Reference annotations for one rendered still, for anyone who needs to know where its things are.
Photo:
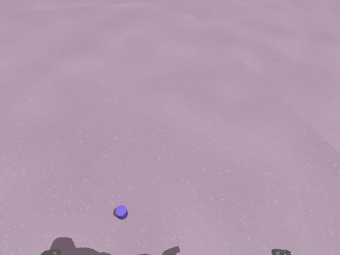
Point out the tin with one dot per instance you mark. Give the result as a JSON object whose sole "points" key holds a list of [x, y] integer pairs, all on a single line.
{"points": [[121, 212]]}

